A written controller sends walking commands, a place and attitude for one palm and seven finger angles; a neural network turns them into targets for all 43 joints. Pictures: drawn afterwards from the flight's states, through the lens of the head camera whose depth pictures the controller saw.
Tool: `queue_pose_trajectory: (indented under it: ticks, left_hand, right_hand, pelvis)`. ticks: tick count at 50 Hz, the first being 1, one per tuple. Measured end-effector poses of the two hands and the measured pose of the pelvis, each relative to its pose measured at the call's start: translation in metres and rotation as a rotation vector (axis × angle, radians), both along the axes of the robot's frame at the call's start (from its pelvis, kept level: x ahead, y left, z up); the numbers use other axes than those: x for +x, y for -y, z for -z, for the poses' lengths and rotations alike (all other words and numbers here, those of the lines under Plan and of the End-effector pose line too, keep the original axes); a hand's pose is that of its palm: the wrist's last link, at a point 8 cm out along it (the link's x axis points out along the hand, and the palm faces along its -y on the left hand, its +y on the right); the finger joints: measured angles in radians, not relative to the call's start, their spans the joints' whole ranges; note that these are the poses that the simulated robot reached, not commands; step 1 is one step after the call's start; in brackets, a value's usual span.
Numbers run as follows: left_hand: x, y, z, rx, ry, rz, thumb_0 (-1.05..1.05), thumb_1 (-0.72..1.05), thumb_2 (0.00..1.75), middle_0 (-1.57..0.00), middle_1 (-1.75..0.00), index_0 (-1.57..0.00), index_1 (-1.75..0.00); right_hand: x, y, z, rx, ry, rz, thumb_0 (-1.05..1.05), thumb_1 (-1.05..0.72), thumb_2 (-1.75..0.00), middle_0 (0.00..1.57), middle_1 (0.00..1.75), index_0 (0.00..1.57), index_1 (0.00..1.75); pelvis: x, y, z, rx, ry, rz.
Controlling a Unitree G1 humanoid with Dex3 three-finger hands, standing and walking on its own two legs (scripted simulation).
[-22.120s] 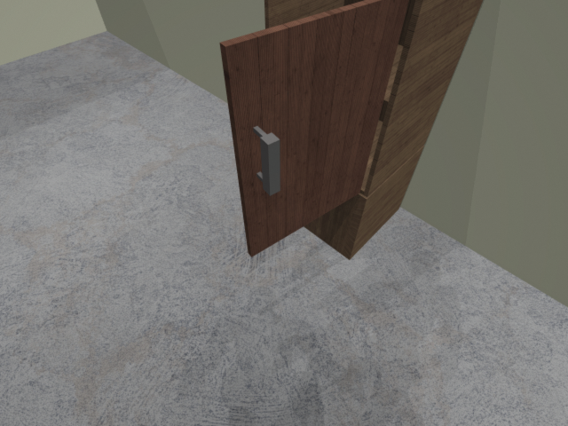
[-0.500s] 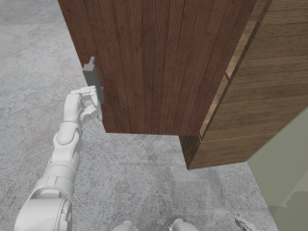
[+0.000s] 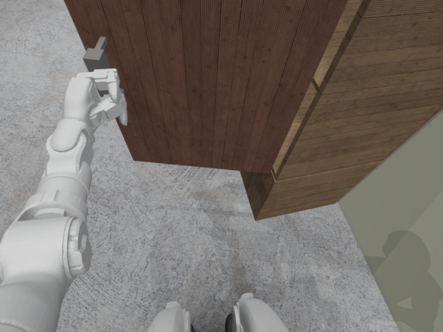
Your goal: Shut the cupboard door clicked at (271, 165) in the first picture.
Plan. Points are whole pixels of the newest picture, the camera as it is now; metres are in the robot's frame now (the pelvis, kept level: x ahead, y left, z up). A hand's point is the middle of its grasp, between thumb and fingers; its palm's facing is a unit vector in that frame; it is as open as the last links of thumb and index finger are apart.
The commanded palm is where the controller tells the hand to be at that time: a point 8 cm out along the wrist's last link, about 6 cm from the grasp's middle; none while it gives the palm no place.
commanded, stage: push the door shut along its arc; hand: left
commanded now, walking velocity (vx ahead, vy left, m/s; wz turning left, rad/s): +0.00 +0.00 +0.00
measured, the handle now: (109, 77) +0.58 +0.17 +0.08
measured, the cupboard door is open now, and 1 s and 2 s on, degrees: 72 60 55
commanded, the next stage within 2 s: pull the fist back off the door in 1.22 s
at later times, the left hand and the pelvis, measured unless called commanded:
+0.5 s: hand (139, 86) +0.54 +0.11 +0.09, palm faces -0.26 -0.97 -0.03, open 3.2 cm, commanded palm +0.55 +0.14 +0.09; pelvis +0.00 +0.01 -0.01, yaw +0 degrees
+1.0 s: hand (164, 63) +0.61 +0.07 +0.09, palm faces -0.37 -0.93 +0.00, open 3.0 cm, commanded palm +0.62 +0.10 +0.09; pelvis +0.02 +0.01 -0.03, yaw -3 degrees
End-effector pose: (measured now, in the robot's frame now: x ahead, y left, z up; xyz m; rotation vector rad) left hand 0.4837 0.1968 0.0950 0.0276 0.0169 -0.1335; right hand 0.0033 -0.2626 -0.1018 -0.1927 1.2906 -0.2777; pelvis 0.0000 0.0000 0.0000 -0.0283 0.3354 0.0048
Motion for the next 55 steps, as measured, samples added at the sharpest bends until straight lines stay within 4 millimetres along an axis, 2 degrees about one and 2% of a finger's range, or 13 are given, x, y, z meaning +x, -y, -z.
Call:
queue_pose_trajectory:
  ticks: [7,15,28,45,55]
  left_hand:
    - [0.017,0.0,0.0,0.001,-0.011,0.032,0.02,0.9,0.9,-1.31,-1.5,-1.34,-1.5]
    - [0.032,0.007,0.003,0.01,-0.03,0.082,0.02,0.9,0.9,-1.3,-1.5,-1.33,-1.5]
    - [0.064,0.034,0.003,0.011,-0.047,0.149,0.02,0.9,0.9,-1.3,-1.5,-1.3,-1.5]
    - [0.114,0.071,0.002,-0.009,-0.067,0.231,0.02,0.9,0.91,-1.3,-1.5,-1.3,-1.5]
    - [0.129,0.071,0.003,0.001,-0.081,0.256,0.0,0.85,0.91,-1.3,-1.5,-1.31,-1.5]
  right_hand:
    - [-0.017,0.0,-0.001,-0.018,-0.054,0.013,0.01,-0.91,-0.9,0.2,0.3,0.2,0.3]
    - [-0.021,-0.007,0.0,-0.021,-0.079,0.01,0.01,-0.91,-0.9,0.2,0.3,0.2,0.3]
    - [-0.025,-0.019,0.004,-0.016,-0.1,0.022,0.01,-0.91,-0.9,0.2,0.3,0.2,0.3]
    - [-0.062,-0.023,0.001,-0.037,-0.208,0.113,0.01,-0.91,-0.9,0.2,0.3,0.21,0.3]
    - [-0.073,-0.024,0.0,-0.036,-0.258,0.141,0.01,-0.91,-0.9,0.2,0.3,0.21,0.3]
  pelvis:
    - [-0.001,-0.004,0.004,-0.011,-0.029,-0.004]
    - [0.0,-0.009,0.008,-0.025,-0.052,-0.011]
    - [0.004,-0.015,0.015,-0.036,-0.088,-0.009]
    - [0.013,-0.01,0.024,-0.04,-0.151,0.017]
    - [0.018,-0.004,0.027,-0.039,-0.173,0.025]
